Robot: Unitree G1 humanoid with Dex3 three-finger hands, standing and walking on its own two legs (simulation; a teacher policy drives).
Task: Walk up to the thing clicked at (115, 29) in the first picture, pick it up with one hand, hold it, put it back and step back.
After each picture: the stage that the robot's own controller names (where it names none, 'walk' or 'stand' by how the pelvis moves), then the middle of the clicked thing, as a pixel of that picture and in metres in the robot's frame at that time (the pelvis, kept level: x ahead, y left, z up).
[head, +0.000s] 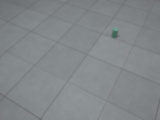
stand; (114, 33) +1.51 -0.40 -0.72
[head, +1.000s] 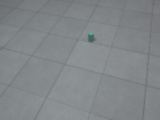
walk; (91, 37) +1.43 +0.01 -0.70
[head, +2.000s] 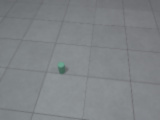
walk; (61, 68) +0.92 +0.24 -0.71
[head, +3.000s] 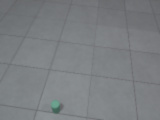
walk; (55, 107) +0.53 +0.20 -0.70
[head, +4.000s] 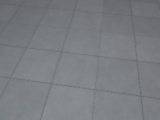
stand; out of the picture +0.38 +0.21 -0.72
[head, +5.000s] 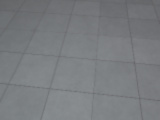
stand; out of the picture +0.37 +0.22 -0.72
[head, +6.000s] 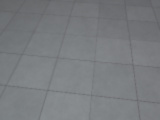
stand; out of the picture +0.36 +0.23 -0.73
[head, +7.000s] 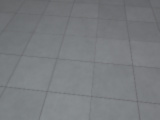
stand; out of the picture +0.35 +0.23 -0.73
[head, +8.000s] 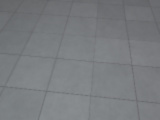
stand; out of the picture +0.35 +0.23 -0.73
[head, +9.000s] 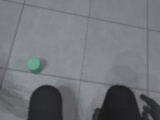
go down; (34, 66) +0.43 +0.22 -0.39
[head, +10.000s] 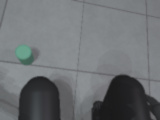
go down; (25, 55) +0.45 +0.23 -0.31
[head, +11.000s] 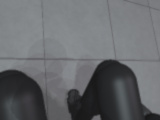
close in; out of the picture +0.44 +0.26 -0.23
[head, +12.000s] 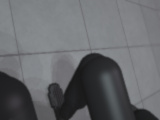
close; out of the picture +0.43 +0.28 -0.23
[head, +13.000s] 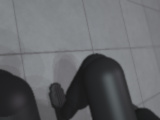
lift; out of the picture +0.40 +0.26 -0.23
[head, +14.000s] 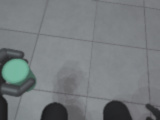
lift; (21, 77) +0.33 +0.20 -0.01
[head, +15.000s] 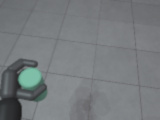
hold; (34, 85) +0.32 +0.17 +0.01
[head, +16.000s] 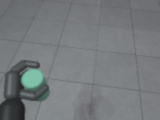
hold; (37, 86) +0.32 +0.17 +0.01
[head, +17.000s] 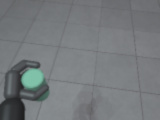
hold; (37, 86) +0.32 +0.17 +0.01
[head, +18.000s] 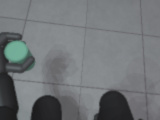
crouch; (21, 57) +0.42 +0.20 -0.07
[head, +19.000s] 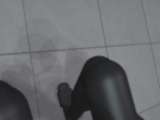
lower; out of the picture +0.45 +0.27 -0.21
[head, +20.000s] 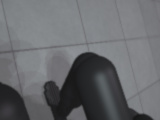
lower; out of the picture +0.44 +0.29 -0.23
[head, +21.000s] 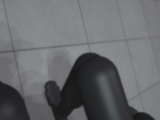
lower; out of the picture +0.44 +0.29 -0.23
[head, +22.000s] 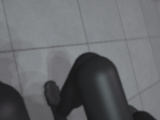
lower; out of the picture +0.44 +0.30 -0.23
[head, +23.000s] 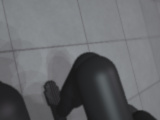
loosen; out of the picture +0.44 +0.29 -0.23
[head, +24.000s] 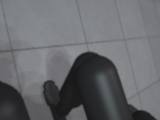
withdraw; out of the picture +0.44 +0.29 -0.24
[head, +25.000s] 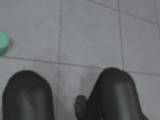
stand; out of the picture +0.44 +0.25 -0.26
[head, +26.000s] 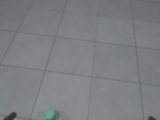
stand; (50, 116) +0.40 +0.20 -0.63
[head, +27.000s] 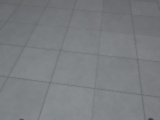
stand; out of the picture +0.40 +0.20 -0.67
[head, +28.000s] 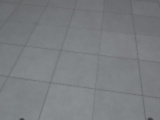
stand; out of the picture +0.39 +0.20 -0.67
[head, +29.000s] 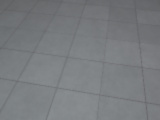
stand; out of the picture +0.40 +0.19 -0.72
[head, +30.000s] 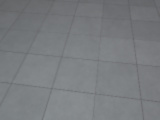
stand; out of the picture +0.38 +0.22 -0.73
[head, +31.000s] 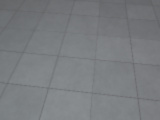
walk; out of the picture +0.37 +0.23 -0.73
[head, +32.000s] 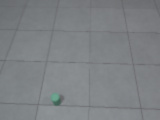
walk; (56, 99) +0.50 +0.22 -0.69
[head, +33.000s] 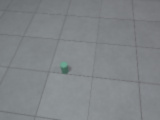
walk; (64, 68) +0.82 +0.21 -0.70
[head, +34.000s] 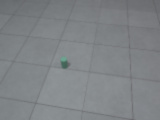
stand; (64, 62) +1.02 +0.21 -0.70
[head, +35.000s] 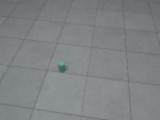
stand; (61, 66) +0.98 +0.20 -0.73
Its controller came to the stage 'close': yes
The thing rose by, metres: 0.73
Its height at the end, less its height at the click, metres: +0.00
